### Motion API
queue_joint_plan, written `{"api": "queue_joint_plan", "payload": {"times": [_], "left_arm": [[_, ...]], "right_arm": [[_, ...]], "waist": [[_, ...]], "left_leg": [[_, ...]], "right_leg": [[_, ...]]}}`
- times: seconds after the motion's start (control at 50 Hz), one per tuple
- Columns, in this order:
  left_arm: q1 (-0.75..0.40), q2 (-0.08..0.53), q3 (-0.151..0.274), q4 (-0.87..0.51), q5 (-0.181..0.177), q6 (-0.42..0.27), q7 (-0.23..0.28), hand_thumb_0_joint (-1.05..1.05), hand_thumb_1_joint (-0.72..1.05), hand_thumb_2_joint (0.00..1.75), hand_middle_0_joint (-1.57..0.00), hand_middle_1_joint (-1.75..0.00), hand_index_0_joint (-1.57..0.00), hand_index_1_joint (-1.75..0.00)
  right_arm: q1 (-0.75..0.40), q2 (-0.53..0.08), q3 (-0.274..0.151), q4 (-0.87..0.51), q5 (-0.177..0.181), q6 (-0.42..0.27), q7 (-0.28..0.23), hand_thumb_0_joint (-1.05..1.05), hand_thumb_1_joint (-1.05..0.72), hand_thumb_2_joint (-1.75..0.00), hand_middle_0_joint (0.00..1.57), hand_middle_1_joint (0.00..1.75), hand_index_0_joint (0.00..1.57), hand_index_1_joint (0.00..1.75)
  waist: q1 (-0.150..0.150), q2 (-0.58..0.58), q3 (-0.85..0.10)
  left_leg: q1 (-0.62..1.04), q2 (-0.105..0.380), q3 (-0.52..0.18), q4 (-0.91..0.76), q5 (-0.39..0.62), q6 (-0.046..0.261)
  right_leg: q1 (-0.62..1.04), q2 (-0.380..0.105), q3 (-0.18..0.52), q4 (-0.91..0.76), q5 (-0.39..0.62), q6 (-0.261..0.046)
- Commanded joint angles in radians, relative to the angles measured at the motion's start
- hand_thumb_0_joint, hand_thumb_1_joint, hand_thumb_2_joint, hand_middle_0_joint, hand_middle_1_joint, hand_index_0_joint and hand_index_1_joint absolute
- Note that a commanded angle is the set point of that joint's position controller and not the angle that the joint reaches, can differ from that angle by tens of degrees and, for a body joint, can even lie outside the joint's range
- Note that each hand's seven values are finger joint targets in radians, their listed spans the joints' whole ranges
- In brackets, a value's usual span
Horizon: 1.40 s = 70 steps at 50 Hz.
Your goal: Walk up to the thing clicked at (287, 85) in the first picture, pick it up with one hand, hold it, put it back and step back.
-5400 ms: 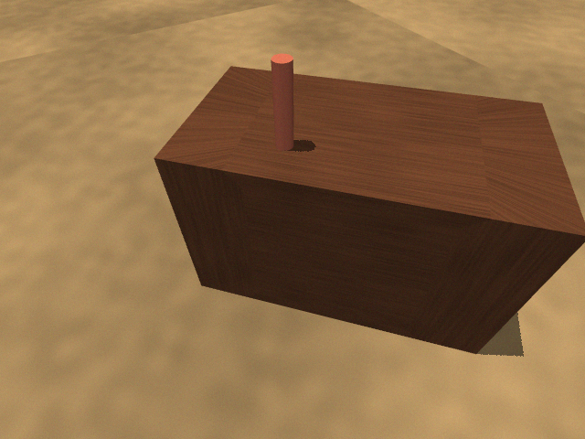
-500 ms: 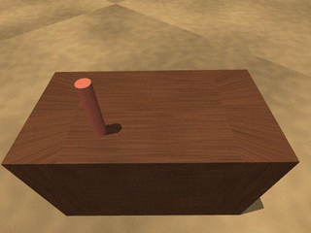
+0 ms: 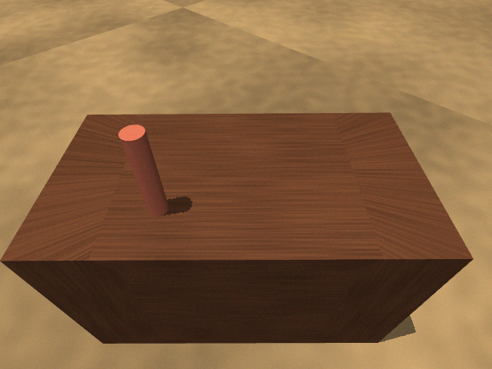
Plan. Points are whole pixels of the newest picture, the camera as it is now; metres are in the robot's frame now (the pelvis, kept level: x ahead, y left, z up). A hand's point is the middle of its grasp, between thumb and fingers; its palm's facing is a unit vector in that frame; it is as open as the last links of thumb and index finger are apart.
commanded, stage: stand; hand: left
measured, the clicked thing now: (147, 175) +0.53 +0.23 -0.01
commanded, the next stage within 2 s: rise first in 1.18 s
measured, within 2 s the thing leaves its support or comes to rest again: neither
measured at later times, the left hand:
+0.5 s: hand out of the picture +0.07 +0.26 -0.16, palm faces -0.03 -0.94 -0.35, open 7.4 cm
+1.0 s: hand out of the picture +0.08 +0.25 -0.16, palm faces -0.04 -0.94 -0.35, open 7.4 cm
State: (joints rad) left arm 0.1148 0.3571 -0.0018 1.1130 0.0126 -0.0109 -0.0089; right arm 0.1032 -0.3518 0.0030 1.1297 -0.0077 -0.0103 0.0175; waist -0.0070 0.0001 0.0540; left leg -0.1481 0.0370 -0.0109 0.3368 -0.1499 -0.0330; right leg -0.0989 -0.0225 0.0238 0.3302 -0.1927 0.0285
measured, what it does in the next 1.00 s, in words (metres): stands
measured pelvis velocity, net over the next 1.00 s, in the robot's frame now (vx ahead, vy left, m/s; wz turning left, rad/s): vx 0.01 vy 0.00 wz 0.01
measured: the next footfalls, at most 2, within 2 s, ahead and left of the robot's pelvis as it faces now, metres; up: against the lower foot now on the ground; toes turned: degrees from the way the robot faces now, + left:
none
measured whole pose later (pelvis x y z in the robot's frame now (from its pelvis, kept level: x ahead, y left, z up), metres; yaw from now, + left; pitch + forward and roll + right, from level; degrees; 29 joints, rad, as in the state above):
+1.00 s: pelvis +0.01 +0.00 +0.00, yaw +0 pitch -2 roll +0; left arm 0.12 0.36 0.00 1.11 0.02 -0.01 -0.01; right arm 0.11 -0.35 0.00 1.13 -0.01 -0.01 0.02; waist -0.01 0.00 0.06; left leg -0.15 0.03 -0.02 0.33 -0.16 -0.03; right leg -0.10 -0.03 0.02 0.33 -0.20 0.03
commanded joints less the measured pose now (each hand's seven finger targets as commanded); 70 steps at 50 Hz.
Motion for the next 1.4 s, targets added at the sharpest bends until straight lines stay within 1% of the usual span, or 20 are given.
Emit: {"api": "queue_joint_plan", "payload": {"times": [0.0, 0.14, 0.22, 0.36, 0.44, 0.66, 0.78, 0.82, 0.88, 0.94, 1.0, 1.14, 1.24, 1.26, 1.28, 1.3, 1.32, 1.34, 1.36, 1.38], "left_arm": [[-0.023, 0.220, 0.044, -0.051, -0.003, -0.016, 0.015, 0.00, 0.90, 0.90, -0.20, -0.30, -0.20, -0.30], [-0.019, 0.216, 0.044, -0.055, -0.002, -0.020, 0.014, 0.00, 0.90, 0.90, -0.20, -0.30, -0.20, -0.30], [-0.018, 0.217, 0.045, -0.051, -0.005, -0.018, 0.014, 0.00, 0.90, 0.90, -0.20, -0.30, -0.20, -0.30], [-0.016, 0.218, 0.045, -0.048, -0.003, -0.015, 0.014, 0.00, 0.90, 0.90, -0.20, -0.30, -0.20, -0.30], [-0.012, 0.214, 0.043, -0.049, -0.003, -0.016, 0.014, 0.00, 0.90, 0.90, -0.20, -0.30, -0.20, -0.30], [-0.005, 0.217, 0.042, -0.052, -0.004, -0.019, 0.016, 0.00, 0.90, 0.90, -0.20, -0.30, -0.20, -0.30], [-0.010, 0.217, 0.042, -0.052, -0.004, -0.014, 0.016, 0.00, 0.90, 0.90, -0.20, -0.30, -0.20, -0.30], [-0.011, 0.219, 0.042, -0.053, -0.001, -0.015, 0.018, 0.00, 0.90, 0.90, -0.20, -0.30, -0.20, -0.30], [-0.015, 0.221, 0.044, -0.053, -0.004, -0.016, 0.017, 0.00, 0.90, 0.90, -0.20, -0.30, -0.20, -0.30], [-0.013, 0.219, 0.041, -0.055, -0.003, -0.020, 0.017, 0.00, 0.90, 0.90, -0.20, -0.30, -0.20, -0.30], [-0.013, 0.217, 0.043, -0.053, -0.004, -0.019, 0.017, 0.00, 0.90, 0.90, -0.20, -0.30, -0.20, -0.30], [-0.012, 0.214, 0.044, -0.051, -0.005, -0.017, 0.018, 0.00, 0.90, 0.90, -0.20, -0.30, -0.20, -0.30], [-0.014, 0.220, 0.048, -0.056, -0.003, -0.017, 0.018, 0.00, 0.90, 0.90, -0.20, -0.30, -0.20, -0.30], [-0.013, 0.217, 0.046, -0.055, -0.005, -0.016, 0.019, 0.00, 0.82, 0.82, -0.12, -0.22, -0.12, -0.22], [-0.364, 0.016, 0.014, -0.406, -0.079, -0.097, 0.023, 0.00, 0.74, 0.74, -0.04, -0.14, -0.04, -0.14], [-0.350, 0.097, 0.029, -0.445, -0.114, -0.131, 0.049, 0.00, 0.66, 0.66, -0.06, -0.06, -0.03, -0.08], [-0.255, 0.168, 0.068, -0.350, -0.108, -0.127, 0.068, 0.00, 0.58, 0.58, -0.06, -0.05, -0.03, -0.08], [-0.160, 0.220, 0.127, -0.287, -0.105, -0.115, 0.075, 0.00, 0.50, 0.50, -0.07, -0.06, -0.04, -0.08], [-0.118, 0.233, 0.178, -0.308, -0.102, -0.105, 0.081, 0.00, 0.42, 0.42, -0.07, -0.07, -0.06, -0.09], [-0.091, 0.219, 0.182, -0.339, -0.101, -0.109, 0.090, 0.00, 0.34, 0.34, -0.06, -0.06, -0.05, -0.08]], "right_arm": [[-0.028, -0.217, -0.046, -0.055, 0.000, -0.015, -0.017, 0.00, -0.90, -0.90, 0.20, 0.30, 0.20, 0.30], [-0.035, -0.219, -0.047, -0.060, 0.001, -0.019, -0.018, 0.00, -0.90, -0.90, 0.20, 0.30, 0.20, 0.30], [-0.031, -0.216, -0.045, -0.059, 0.001, -0.017, -0.019, 0.00, -0.90, -0.90, 0.20, 0.30, 0.20, 0.30], [-0.026, -0.214, -0.045, -0.058, 0.001, -0.016, -0.019, 0.00, -0.90, -0.90, 0.20, 0.30, 0.20, 0.30], [-0.028, -0.218, -0.046, -0.057, 0.001, -0.015, -0.019, 0.00, -0.90, -0.90, 0.20, 0.30, 0.20, 0.30], [-0.026, -0.220, -0.047, -0.059, 0.003, -0.017, -0.021, 0.00, -0.90, -0.90, 0.20, 0.30, 0.20, 0.30], [-0.030, -0.214, -0.045, -0.058, -0.001, -0.015, -0.021, 0.00, -0.90, -0.90, 0.20, 0.30, 0.20, 0.30], [-0.030, -0.212, -0.045, -0.058, 0.002, -0.014, -0.019, 0.00, -0.90, -0.90, 0.20, 0.30, 0.20, 0.30], [-0.016, -0.214, -0.045, -0.054, 0.000, -0.014, -0.019, 0.00, -0.90, -0.90, 0.20, 0.30, 0.20, 0.30], [-0.023, -0.212, -0.046, -0.057, 0.001, -0.015, -0.018, 0.00, -0.90, -0.90, 0.20, 0.30, 0.20, 0.30], [-0.021, -0.214, -0.045, -0.058, 0.001, -0.014, -0.019, 0.00, -0.90, -0.90, 0.20, 0.30, 0.20, 0.30], [-0.024, -0.214, -0.046, -0.060, 0.001, -0.017, -0.021, 0.00, -0.90, -0.90, 0.20, 0.30, 0.20, 0.30], [-0.019, -0.212, -0.046, -0.063, 0.001, -0.017, -0.024, 0.00, -0.90, -0.90, 0.20, 0.30, 0.20, 0.30], [-0.023, -0.214, -0.046, -0.061, 0.003, -0.016, -0.024, 0.00, -0.82, -0.82, 0.12, 0.22, 0.12, 0.22], [-0.374, -0.038, -0.021, -0.412, 0.099, -0.134, -0.038, 0.00, -0.74, -0.74, 0.05, 0.14, 0.05, 0.14], [-0.319, -0.071, -0.019, -0.438, 0.110, -0.153, -0.053, 0.00, -0.66, -0.66, 0.05, 0.06, 0.05, 0.06], [-0.215, -0.160, -0.073, -0.312, 0.104, -0.141, -0.074, 0.00, -0.58, -0.58, 0.05, 0.05, 0.05, 0.05], [-0.172, -0.184, -0.109, -0.266, 0.098, -0.125, -0.077, 0.00, -0.50, -0.50, 0.05, 0.05, 0.05, 0.05], [-0.176, -0.203, -0.147, -0.259, 0.097, -0.124, -0.087, 0.00, -0.42, -0.42, 0.05, 0.05, 0.05, 0.05], [-0.141, -0.199, -0.158, -0.264, 0.091, -0.130, -0.097, 0.00, -0.34, -0.34, 0.05, 0.05, 0.05, 0.05]], "waist": [[0.003, 0.002, -0.050], [0.004, 0.010, -0.097], [0.005, 0.005, -0.086], [0.003, 0.001, -0.059], [0.005, 0.010, -0.057], [0.005, 0.002, -0.101], [0.006, 0.009, -0.059], [0.006, -0.010, -0.058], [0.001, 0.000, -0.060], [0.003, -0.012, -0.075], [0.004, 0.003, -0.071], [0.007, 0.009, -0.082], [0.005, -0.001, -0.095], [0.005, 0.009, -0.093], [-0.028, 0.051, -0.112], [0.016, -0.028, -0.140], [-0.023, 0.000, -0.069], [0.013, 0.017, -0.053], [0.023, 0.017, -0.131], [0.027, 0.034, -0.207]], "left_leg": [[0.030, 0.088, -0.075, -0.055, 0.026, 0.044], [0.065, 0.095, -0.071, -0.032, 0.118, 0.050], [0.060, 0.093, -0.069, -0.035, 0.110, 0.052], [0.041, 0.090, -0.074, -0.049, 0.058, 0.045], [0.039, 0.087, -0.074, -0.046, 0.048, 0.047], [0.074, 0.095, -0.068, -0.021, 0.163, 0.049], [0.044, 0.090, -0.073, -0.048, 0.067, 0.043], [0.046, 0.091, -0.074, -0.042, 0.085, 0.045], [0.038, 0.087, -0.072, -0.050, 0.060, 0.045], [0.045, 0.090, -0.074, -0.042, 0.110, 0.045], [0.044, 0.086, -0.069, -0.041, 0.082, 0.049], [0.055, 0.090, -0.071, -0.035, 0.159, 0.046], [0.078, 0.092, -0.064, -0.024, 0.166, 0.048], [0.080, 0.095, -0.066, -0.023, 0.179, 0.048], [-0.056, -0.040, 0.053, 0.066, 0.052, 0.025], [-0.011, -0.034, 0.043, 0.022, -0.029, 0.028], [-0.024, -0.036, 0.051, 0.010, -0.069, 0.029], [-0.064, -0.032, 0.059, 0.034, -0.063, 0.024], [-0.045, -0.030, 0.058, 0.052, 0.004, 0.018], [-0.016, -0.028, 0.062, 0.070, 0.074, 0.018]], "right_leg": [[-0.044, -0.098, 0.065, -0.066, 0.037, -0.044], [-0.018, -0.105, 0.062, -0.051, 0.128, -0.043], [-0.020, -0.104, 0.064, -0.048, 0.121, -0.046], [-0.042, -0.099, 0.060, -0.057, 0.052, -0.046], [-0.041, -0.099, 0.061, -0.058, 0.056, -0.045], [-0.007, -0.108, 0.058, -0.042, 0.167, -0.043], [-0.041, -0.099, 0.057, -0.057, 0.064, -0.045], [-0.041, -0.101, 0.057, -0.059, 0.081, -0.045], [-0.035, -0.103, 0.065, -0.060, 0.069, -0.044], [-0.018, -0.103, 0.056, -0.055, 0.110, -0.043], [-0.025, -0.105, 0.060, -0.059, 0.094, -0.044], [-0.007, -0.103, 0.052, -0.044, 0.149, -0.047], [-0.010, -0.106, 0.054, -0.040, 0.169, -0.048], [-0.006, -0.107, 0.057, -0.039, 0.178, -0.048], [-0.153, 0.013, -0.046, 0.042, 0.088, -0.027], [-0.079, 0.012, -0.051, 0.015, 0.006, -0.027], [-0.127, 0.016, -0.051, 0.007, -0.021, -0.031], [-0.122, 0.018, -0.054, 0.025, -0.025, -0.032], [-0.108, 0.023, -0.057, 0.052, 0.033, -0.035], [-0.090, 0.020, -0.050, 0.069, 0.106, -0.033]]}}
